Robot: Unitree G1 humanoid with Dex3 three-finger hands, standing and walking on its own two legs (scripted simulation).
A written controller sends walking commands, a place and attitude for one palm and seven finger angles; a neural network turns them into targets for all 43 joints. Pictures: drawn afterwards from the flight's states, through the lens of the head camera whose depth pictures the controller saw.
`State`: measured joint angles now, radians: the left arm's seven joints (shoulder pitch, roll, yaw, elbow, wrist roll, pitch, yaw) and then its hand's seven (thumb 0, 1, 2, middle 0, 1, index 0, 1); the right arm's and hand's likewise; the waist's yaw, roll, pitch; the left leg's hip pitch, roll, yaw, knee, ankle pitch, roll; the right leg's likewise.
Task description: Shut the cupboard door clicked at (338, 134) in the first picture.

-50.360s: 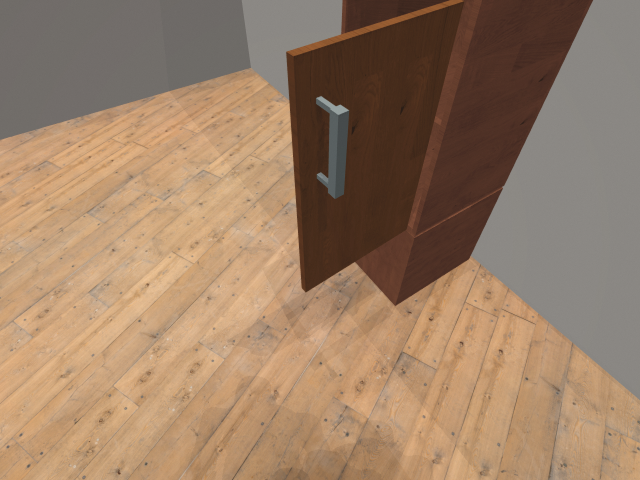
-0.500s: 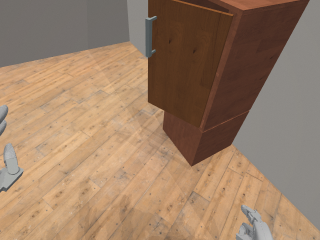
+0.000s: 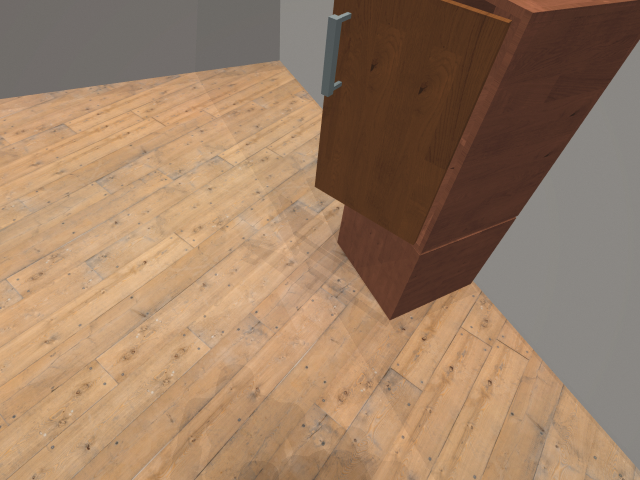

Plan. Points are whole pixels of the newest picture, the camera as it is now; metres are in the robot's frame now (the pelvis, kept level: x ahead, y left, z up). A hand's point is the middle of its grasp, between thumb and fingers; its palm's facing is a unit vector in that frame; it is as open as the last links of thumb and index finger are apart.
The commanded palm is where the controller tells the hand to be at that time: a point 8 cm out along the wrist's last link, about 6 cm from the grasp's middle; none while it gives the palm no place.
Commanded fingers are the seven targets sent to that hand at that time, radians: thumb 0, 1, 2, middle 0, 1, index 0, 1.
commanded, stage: let the arm hang, fingers relaxed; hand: left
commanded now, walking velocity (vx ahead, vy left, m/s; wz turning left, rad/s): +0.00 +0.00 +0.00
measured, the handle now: (336, 55) +0.94 +0.02 +0.09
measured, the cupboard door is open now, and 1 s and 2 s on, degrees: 25 25 25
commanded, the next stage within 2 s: look to check the result in 0.72 s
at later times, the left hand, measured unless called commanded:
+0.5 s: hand out of the picture -0.01 +0.19 -0.17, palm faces +0.01 -0.98 -0.20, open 7.4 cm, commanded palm none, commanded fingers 0.00 0.90 0.90 -0.20 -0.30 -0.20 -0.30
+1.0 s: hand out of the picture +0.02 +0.21 -0.17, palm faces -0.01 -0.97 -0.26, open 7.4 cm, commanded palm none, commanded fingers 0.00 0.90 0.90 -0.20 -0.30 -0.20 -0.30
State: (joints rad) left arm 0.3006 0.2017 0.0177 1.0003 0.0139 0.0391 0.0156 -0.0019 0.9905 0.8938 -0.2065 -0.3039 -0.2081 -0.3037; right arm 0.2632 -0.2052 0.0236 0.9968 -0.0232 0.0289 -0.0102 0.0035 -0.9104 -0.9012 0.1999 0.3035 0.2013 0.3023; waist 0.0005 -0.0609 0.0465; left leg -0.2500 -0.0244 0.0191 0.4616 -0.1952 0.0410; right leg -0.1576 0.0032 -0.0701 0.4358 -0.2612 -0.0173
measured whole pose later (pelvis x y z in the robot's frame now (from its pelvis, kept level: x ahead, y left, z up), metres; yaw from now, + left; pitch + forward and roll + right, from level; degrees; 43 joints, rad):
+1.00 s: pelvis +0.00 +0.00 +0.01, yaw -1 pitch -2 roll +0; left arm 0.23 0.24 0.02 1.16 0.02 -0.01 0.01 0.01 0.91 0.90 -0.20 -0.30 -0.20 -0.30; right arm 0.23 -0.24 -0.01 1.13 -0.01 0.00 -0.02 0.00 -0.91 -0.90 0.20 0.30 0.20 0.30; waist -0.01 0.01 0.04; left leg -0.16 -0.02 0.04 0.35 -0.15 0.04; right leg -0.09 0.01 -0.05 0.35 -0.22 -0.02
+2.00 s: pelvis +0.01 +0.00 -0.01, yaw +19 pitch +2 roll +0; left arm 0.14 0.23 0.07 0.92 0.02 0.04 0.02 0.01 0.91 0.90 -0.20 -0.30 -0.20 -0.30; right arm 0.23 -0.20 -0.05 0.95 -0.04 0.04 -0.01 0.00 -0.91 -0.90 0.20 0.30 0.20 0.30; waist -0.03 0.02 0.10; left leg -0.37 -0.04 -0.07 0.52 -0.17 0.02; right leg -0.39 -0.03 -0.01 0.86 -0.46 0.04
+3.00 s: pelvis +0.16 +0.09 +0.00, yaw +60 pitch +1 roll +2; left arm 0.34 0.15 0.05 0.98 0.04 -0.07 0.01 0.01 0.90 0.90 -0.20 -0.30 -0.20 -0.30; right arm 0.12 -0.23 -0.07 0.92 -0.03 0.03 0.06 0.00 -0.91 -0.90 0.20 0.30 0.20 0.30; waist 0.00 -0.01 0.11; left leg -0.59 0.06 0.08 0.92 -0.25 0.01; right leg -0.04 -0.12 -0.30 0.38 -0.34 0.02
